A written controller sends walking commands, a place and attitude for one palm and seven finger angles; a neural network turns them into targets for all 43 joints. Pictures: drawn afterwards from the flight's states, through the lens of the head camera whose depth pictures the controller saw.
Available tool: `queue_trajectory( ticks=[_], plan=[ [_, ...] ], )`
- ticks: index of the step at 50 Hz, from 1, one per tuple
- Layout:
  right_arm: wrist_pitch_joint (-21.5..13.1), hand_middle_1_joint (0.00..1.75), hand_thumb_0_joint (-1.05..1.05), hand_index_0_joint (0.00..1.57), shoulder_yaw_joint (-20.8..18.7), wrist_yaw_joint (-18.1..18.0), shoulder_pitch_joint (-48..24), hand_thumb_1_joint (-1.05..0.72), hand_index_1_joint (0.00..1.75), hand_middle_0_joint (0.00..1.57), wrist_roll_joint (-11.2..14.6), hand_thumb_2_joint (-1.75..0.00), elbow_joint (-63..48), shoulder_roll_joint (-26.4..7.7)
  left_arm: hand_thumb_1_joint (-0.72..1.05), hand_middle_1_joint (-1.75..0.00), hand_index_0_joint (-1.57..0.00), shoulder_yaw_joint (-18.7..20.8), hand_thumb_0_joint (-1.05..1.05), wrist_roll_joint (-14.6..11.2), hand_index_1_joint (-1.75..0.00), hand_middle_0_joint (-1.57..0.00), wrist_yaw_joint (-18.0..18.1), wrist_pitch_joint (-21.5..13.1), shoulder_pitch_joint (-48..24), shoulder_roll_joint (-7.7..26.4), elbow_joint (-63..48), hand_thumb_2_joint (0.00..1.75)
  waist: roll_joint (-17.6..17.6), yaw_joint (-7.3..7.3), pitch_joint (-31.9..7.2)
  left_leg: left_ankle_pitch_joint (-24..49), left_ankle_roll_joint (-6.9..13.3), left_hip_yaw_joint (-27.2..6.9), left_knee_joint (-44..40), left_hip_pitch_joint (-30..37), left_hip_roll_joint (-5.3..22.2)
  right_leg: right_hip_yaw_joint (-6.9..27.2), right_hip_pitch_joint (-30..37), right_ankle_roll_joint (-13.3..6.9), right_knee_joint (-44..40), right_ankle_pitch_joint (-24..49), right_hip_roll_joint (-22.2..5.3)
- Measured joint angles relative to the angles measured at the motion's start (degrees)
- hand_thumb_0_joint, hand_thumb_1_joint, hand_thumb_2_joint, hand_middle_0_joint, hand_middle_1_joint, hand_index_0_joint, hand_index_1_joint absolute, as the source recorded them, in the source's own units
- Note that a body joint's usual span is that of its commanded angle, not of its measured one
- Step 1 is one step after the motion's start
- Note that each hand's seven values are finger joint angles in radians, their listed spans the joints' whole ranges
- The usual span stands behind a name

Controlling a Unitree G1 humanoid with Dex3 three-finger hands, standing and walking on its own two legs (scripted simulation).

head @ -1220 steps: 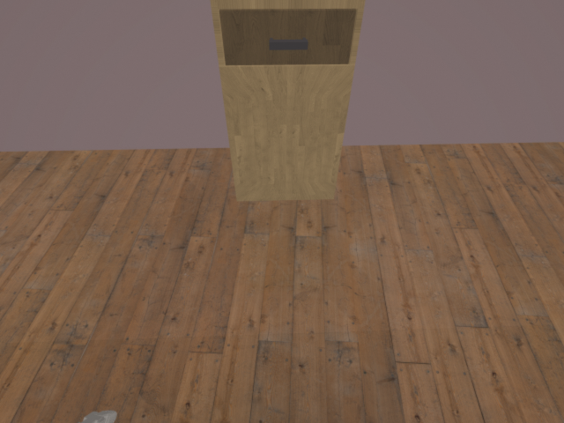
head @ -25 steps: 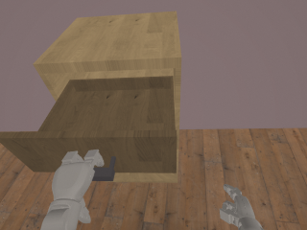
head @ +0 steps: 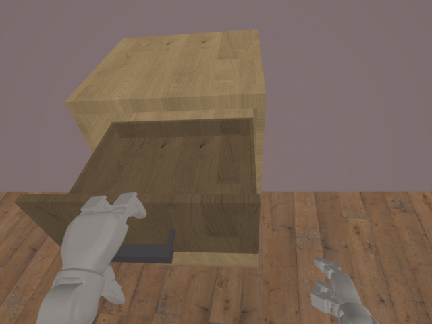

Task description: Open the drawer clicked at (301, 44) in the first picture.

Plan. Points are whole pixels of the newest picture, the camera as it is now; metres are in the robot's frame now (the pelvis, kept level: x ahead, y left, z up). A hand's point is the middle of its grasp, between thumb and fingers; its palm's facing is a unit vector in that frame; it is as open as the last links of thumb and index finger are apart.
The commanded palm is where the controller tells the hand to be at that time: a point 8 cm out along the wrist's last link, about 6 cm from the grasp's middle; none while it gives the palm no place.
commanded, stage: lift the hand off the handle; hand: left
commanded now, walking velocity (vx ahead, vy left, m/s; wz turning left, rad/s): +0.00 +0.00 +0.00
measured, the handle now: (140, 243) +0.24 +0.20 +0.03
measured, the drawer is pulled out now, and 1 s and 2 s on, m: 0.28 0.28 0.28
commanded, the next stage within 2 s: draw the hand back to the body in 0.58 s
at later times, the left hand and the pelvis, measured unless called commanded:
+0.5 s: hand (100, 214) +0.21 +0.21 +0.17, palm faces +0.19 -0.12 -0.97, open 13.9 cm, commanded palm +0.16 +0.20 +0.23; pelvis -0.02 +0.00 +0.01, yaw +0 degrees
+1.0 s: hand (86, 221) +0.20 +0.23 +0.17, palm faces +0.15 -0.09 -0.98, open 13.9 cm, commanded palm +0.15 +0.22 +0.23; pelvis -0.02 -0.01 +0.00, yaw +1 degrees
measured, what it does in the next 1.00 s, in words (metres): stands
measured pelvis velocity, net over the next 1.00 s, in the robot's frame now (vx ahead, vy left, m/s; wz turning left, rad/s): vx -0.02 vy -0.01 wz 0.02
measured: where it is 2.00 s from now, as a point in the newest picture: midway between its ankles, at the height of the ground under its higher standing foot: outside the picture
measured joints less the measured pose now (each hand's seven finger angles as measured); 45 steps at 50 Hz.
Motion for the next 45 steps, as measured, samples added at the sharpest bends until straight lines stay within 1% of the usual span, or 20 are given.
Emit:
queue_trajectory(
  ticks=[4,10,14,18,22,26,29,36,40,45],
  plan=[
    [0.40,0.30,0.02,0.20,0.38,0.29,-0.30,-0.91,0.30,0.20,0.30,-0.90,0.14,-0.08,-0.49,-1.23,-0.39,1.04,0.00,-0.70,-1.23,-0.38,-0.91,0.33,-0.27,0.77,-2.31,0.30,0.44,0.09,0.05,0.51,0.10,-0.04,-1.06,1.12,-0.09,0.03,1.18,0.15,-1.12,0.52,-0.11],
    [1.37,0.30,0.02,0.20,0.90,0.75,-1.01,-0.91,0.30,0.20,0.80,-0.90,0.18,-0.23,-0.49,-1.22,-0.35,1.91,0.00,-1.52,-1.22,-0.37,-3.15,2.49,-3.37,1.31,-4.57,0.30,0.57,0.15,0.39,1.64,0.21,-0.23,-2.76,2.58,-0.36,-0.09,2.57,0.32,-2.52,1.38,-0.43],
    [2.04,0.30,0.02,0.20,1.33,1.15,-1.71,-0.91,0.30,0.20,1.32,-0.90,0.02,-0.41,-0.49,-1.21,-0.33,2.70,0.00,-2.28,-1.21,-0.34,-5.16,4.30,-5.64,2.06,-5.98,0.30,0.75,-0.24,0.58,2.29,0.23,-0.24,-3.71,3.54,-0.46,-0.07,3.45,0.38,-3.27,1.91,-0.54],
    [2.75,0.30,0.02,0.20,1.76,1.43,-2.38,-0.91,0.30,0.20,1.82,-0.90,-0.44,-0.67,-0.49,-1.21,-0.32,3.17,0.00,-3.41,-1.21,-0.33,-7.94,6.20,-7.20,3.03,-6.62,0.30,0.94,-0.72,0.94,2.88,0.23,-0.13,-4.50,4.31,-0.48,0.06,4.09,0.44,-3.83,2.42,-0.58],
    [3.02,0.30,0.02,0.20,2.03,1.34,-2.71,-0.91,0.30,0.20,2.00,-0.90,-0.81,-1.03,-0.49,-1.20,-0.32,3.34,0.00,-4.29,-1.21,-0.32,-10.18,6.93,-9.02,4.23,-6.71,0.30,1.03,-0.85,1.46,3.33,0.19,-0.09,-4.83,4.64,-0.44,0.09,4.38,0.42,-4.12,2.85,-0.56],
    [2.71,0.30,0.02,0.20,1.93,1.40,-2.62,-0.91,0.30,0.20,2.05,-0.90,-0.74,-1.32,-0.49,-1.20,-0.32,3.52,0.00,-4.92,-1.20,-0.32,-11.30,6.60,-10.88,4.83,-7.42,0.30,1.15,-0.82,1.77,3.71,0.14,-0.22,-5.09,4.79,-0.45,-0.05,4.57,0.36,-4.37,3.18,-0.59],
    [2.48,0.30,0.02,0.20,1.90,1.63,-2.56,-0.91,0.30,0.20,2.08,-0.90,-0.61,-1.38,-0.49,-1.20,-0.32,3.79,0.00,-5.12,-1.20,-0.32,-11.46,6.18,-11.68,4.51,-7.73,0.30,1.34,-0.92,1.74,3.93,0.08,-0.26,-5.19,4.66,-0.50,-0.09,4.39,0.34,-4.34,3.31,-0.64],
    [2.81,0.30,0.02,0.20,2.35,1.86,-2.28,-0.91,0.30,0.20,2.38,-0.90,-0.61,-1.25,-0.50,-1.20,-0.32,4.52,0.00,-5.70,-1.20,-0.32,-12.34,6.81,-11.65,4.49,-5.61,0.30,1.33,-1.18,2.29,4.19,-0.19,-0.21,-4.94,3.82,-0.32,-0.11,3.42,0.12,-3.86,3.47,-0.47],
    [2.22,0.30,0.02,0.20,2.37,1.46,-1.44,-0.91,0.30,0.20,2.03,-0.90,-0.34,-1.21,-0.49,-1.20,-0.32,5.14,0.00,-5.58,-1.20,-0.32,-12.24,5.51,-11.15,5.24,-4.78,0.30,1.07,-1.06,2.37,3.97,-0.34,-0.48,-4.49,3.50,-0.23,-0.41,3.21,-0.08,-3.51,3.23,-0.39],
    [1.30,0.30,0.02,0.20,2.11,1.06,-0.51,-0.91,0.30,0.20,1.87,-0.90,-0.03,-1.40,-0.49,-1.20,-0.32,7.30,0.00,-6.47,-1.20,-0.32,-11.55,3.61,-8.96,6.32,-5.92,0.30,1.00,-1.03,2.09,3.47,-0.51,-0.81,-3.94,3.46,-0.07,-0.74,3.44,-0.25,-3.42,2.89,-0.22]
  ],
)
